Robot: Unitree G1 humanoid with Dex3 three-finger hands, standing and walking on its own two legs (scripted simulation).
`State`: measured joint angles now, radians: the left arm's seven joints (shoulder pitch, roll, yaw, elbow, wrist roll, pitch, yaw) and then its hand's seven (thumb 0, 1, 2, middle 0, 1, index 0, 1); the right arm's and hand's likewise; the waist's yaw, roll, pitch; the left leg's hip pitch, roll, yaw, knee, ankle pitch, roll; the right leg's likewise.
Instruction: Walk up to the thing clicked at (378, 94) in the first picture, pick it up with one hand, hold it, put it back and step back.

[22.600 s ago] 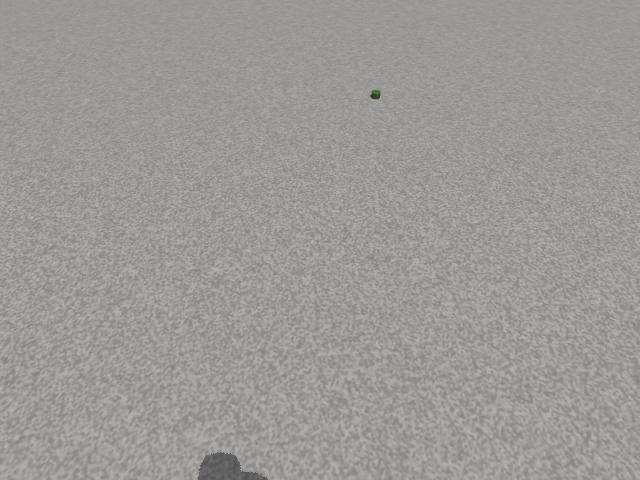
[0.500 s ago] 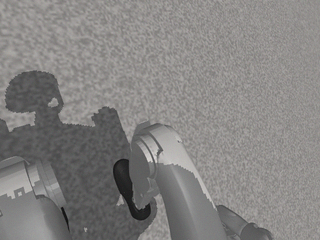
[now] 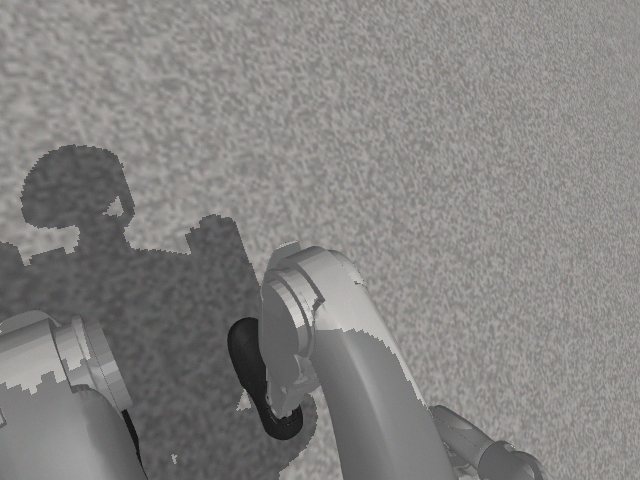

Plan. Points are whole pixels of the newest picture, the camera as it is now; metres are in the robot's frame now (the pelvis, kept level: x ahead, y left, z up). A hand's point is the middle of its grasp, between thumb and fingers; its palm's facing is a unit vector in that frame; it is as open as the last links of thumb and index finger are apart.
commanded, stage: close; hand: left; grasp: from above
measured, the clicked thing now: out of the picture +0.41 +0.31 -0.30
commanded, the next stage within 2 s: settle in 0.24 s
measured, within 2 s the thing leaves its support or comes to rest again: leaves its support in 0.70 s
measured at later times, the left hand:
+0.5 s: hand out of the picture +0.41 +0.32 -0.26, palm faces -0.40 -0.17 -0.90, open 7.6 cm
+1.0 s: hand out of the picture +0.40 +0.33 -0.19, palm faces -0.40 -0.13 -0.91, open 7.5 cm
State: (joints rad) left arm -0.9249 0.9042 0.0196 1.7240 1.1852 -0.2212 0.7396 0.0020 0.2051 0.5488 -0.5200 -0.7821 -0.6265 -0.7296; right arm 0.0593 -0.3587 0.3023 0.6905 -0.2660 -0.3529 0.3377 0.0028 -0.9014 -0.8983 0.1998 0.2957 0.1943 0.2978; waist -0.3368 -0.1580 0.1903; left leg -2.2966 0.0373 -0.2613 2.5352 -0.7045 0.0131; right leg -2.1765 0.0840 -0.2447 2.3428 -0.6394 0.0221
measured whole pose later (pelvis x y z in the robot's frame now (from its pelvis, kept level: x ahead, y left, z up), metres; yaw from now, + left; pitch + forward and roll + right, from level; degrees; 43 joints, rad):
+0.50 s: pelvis +0.00 +0.00 +0.00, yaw +0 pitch +25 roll -15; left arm -0.94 0.91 0.07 1.71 1.18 -0.20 0.73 0.07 0.37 0.33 -0.79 -0.65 -0.79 -0.54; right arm 0.07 -0.36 0.29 0.69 -0.26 -0.34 0.33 0.00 -0.91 -0.90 0.20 0.30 0.19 0.30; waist -0.35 -0.15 0.18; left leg -2.31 0.04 -0.26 2.54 -0.70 0.02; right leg -2.19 0.08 -0.24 2.34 -0.64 0.03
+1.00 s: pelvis +0.01 +0.00 +0.01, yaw +3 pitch +31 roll -11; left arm -0.81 0.71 0.06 1.47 1.16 -0.13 0.54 0.06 0.37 0.25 -0.89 -0.55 -0.85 -0.48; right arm 0.15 -0.33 0.12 0.76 -0.17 -0.25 0.30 0.00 -0.91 -0.90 0.20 0.30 0.19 0.30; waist -0.25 -0.01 -0.02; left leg -2.33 0.03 -0.17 2.47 -0.69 0.02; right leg -2.24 0.06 -0.17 2.34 -0.66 0.01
